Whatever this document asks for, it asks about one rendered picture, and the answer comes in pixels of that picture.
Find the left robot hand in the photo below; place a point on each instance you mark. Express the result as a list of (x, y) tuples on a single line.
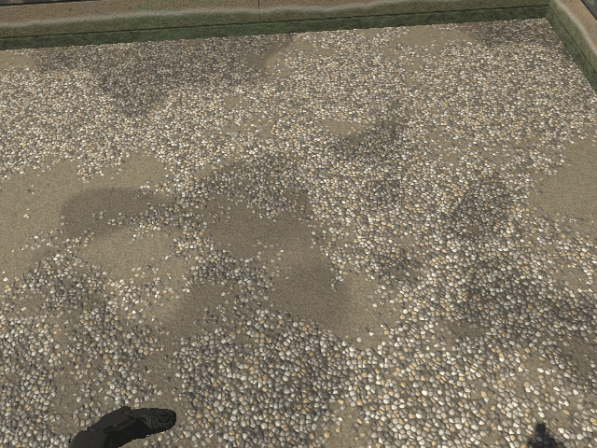
[(123, 425)]

